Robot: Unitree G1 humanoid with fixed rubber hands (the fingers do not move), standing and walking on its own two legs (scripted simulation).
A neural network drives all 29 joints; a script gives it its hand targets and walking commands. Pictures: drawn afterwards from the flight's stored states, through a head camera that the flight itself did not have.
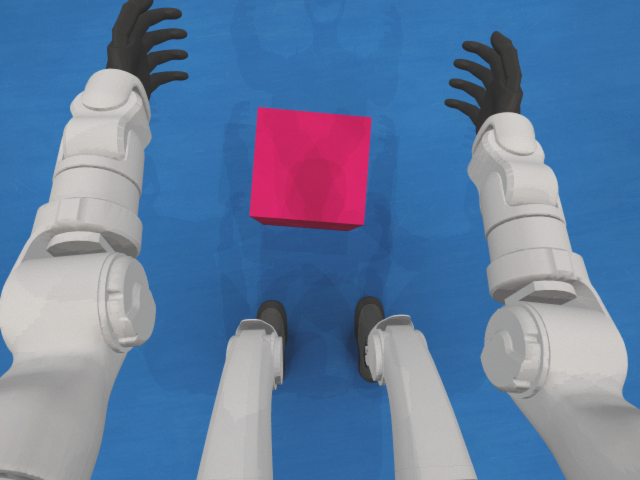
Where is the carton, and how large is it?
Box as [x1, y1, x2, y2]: [249, 107, 371, 230]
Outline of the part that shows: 258,107 249,215 263,224 349,230 363,224 371,117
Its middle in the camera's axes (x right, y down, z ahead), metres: -0.02 -0.14 +0.84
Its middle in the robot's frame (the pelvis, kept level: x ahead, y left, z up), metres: +0.51 +0.01 -0.52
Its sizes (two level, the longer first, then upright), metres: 0.210 0.200 0.250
